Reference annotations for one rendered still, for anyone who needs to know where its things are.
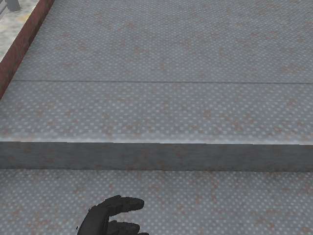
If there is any robot left hand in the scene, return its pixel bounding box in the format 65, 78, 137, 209
76, 195, 150, 235

